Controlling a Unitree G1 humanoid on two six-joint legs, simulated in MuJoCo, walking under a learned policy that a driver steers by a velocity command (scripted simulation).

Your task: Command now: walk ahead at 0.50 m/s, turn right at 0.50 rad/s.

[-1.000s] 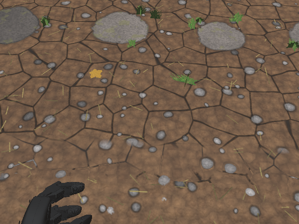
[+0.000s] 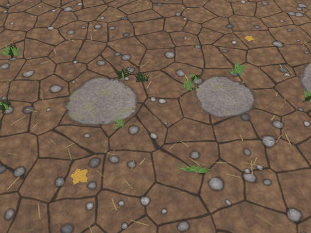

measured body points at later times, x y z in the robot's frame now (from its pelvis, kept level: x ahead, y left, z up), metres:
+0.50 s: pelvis +0.28 -0.05 +0.01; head +0.31 -0.08 +0.45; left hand +0.42 +0.21 -0.10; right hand +0.43 -0.35 -0.08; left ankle +0.51 +0.07 -0.69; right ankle +0.20 -0.12 -0.74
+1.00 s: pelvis +0.56 -0.09 +0.01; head +0.59 -0.10 +0.46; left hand +0.84 +0.06 -0.08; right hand +0.48 -0.36 -0.12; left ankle +0.53 +0.03 -0.74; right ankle +0.67 -0.30 -0.69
